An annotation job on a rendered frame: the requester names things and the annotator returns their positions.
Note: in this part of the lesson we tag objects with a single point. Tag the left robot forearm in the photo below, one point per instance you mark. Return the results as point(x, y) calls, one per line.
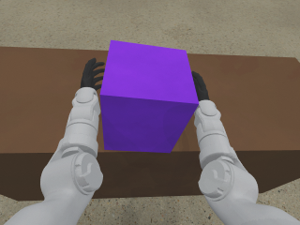
point(82, 126)

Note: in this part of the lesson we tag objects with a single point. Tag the robot left upper arm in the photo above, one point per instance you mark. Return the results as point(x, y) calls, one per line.
point(68, 185)

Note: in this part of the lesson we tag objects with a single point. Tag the carton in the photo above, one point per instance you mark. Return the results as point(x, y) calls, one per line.
point(147, 97)

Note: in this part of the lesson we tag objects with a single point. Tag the pedestal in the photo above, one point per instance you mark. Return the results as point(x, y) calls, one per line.
point(258, 98)

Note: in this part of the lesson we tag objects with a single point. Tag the left robot hand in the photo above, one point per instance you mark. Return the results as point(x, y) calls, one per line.
point(89, 73)

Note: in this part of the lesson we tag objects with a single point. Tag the robot right upper arm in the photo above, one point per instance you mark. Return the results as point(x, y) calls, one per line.
point(232, 194)

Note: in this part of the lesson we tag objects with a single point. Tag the right robot forearm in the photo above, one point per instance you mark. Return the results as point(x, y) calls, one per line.
point(212, 138)

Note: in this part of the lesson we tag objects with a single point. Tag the right robot hand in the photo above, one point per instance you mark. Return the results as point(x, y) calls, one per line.
point(200, 87)

